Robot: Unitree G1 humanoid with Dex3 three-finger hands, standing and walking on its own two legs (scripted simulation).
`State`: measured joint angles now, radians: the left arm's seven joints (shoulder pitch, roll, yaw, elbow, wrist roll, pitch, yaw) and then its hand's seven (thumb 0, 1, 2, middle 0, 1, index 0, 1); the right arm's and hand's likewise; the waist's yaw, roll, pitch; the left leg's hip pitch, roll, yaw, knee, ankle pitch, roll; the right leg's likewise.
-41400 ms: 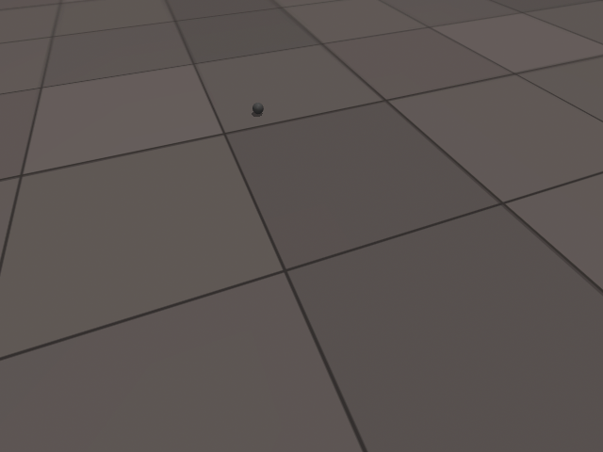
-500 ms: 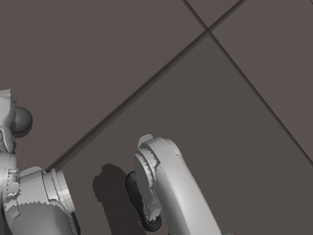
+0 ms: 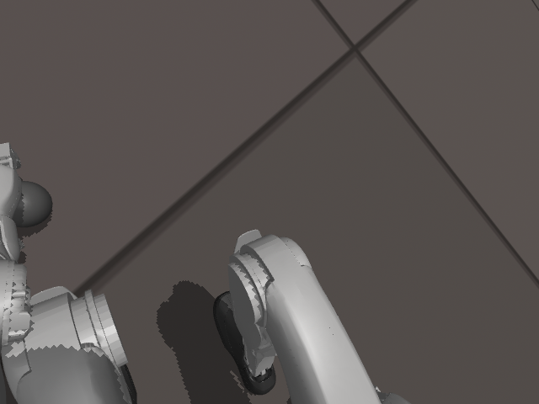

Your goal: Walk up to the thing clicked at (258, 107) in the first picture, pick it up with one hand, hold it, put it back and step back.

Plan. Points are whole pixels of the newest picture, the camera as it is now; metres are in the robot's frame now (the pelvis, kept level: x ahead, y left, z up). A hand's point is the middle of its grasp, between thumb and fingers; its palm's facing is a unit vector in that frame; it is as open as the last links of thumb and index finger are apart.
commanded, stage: withdraw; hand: left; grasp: from above
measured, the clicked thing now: (24, 204) +0.46 +0.23 -0.28
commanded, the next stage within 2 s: home in 1.00 s
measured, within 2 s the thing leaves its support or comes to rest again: neither
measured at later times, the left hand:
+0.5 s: hand out of the picture +0.45 +0.28 -0.12, palm faces -0.27 -0.05 -0.96, open 14.2 cm
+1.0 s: hand (13, 214) +0.42 +0.22 -0.15, palm faces -0.45 -0.08 -0.89, open 14.1 cm
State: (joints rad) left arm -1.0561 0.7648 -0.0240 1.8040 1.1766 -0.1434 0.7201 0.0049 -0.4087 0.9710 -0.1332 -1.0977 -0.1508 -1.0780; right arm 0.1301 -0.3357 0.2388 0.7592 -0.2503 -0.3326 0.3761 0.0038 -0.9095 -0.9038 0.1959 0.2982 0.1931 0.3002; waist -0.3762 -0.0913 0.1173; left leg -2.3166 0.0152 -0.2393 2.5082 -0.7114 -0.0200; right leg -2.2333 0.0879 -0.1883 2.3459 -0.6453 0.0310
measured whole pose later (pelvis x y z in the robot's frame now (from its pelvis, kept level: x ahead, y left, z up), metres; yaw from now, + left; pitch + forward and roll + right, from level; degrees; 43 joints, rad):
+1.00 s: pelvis -0.01 -0.02 +0.03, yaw +8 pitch +33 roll -4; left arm -0.99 0.49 -0.07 1.55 1.25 -0.12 0.51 0.01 -0.53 1.03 -0.09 -1.02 -0.08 -1.03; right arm 0.16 -0.31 0.07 0.75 -0.14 -0.09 0.13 0.00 -0.90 -0.90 0.20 0.30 0.19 0.30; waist -0.28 -0.03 -0.07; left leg -2.28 -0.02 -0.11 2.33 -0.64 -0.04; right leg -2.25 0.05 -0.08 2.28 -0.63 -0.01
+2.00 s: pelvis +0.03 +0.00 +0.31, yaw +13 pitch +22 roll -3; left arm 0.14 0.28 -0.07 0.23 0.16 0.28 0.14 0.01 0.89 0.90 -0.21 -0.31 -0.21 -0.31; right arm 0.13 -0.20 0.05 0.57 0.05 -0.08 -0.07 0.01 -0.90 -0.90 0.20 0.30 0.20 0.30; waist -0.06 0.03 -0.22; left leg -1.26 -0.01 -0.08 1.45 -0.57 -0.01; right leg -1.22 0.03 -0.04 1.41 -0.57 0.00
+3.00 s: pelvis +0.08 +0.02 +0.40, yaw +14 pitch +9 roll -3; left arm 0.50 0.23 0.03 -0.12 -0.05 0.45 0.02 0.02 0.91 0.90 -0.20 -0.31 -0.20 -0.31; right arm 0.31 -0.22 0.05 0.53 0.01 -0.23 -0.18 0.02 -0.90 -0.90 0.20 0.30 0.20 0.30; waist -0.04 0.04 -0.16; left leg -0.69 0.00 -0.07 1.00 -0.48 0.00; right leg -0.63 0.03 -0.03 0.93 -0.46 0.01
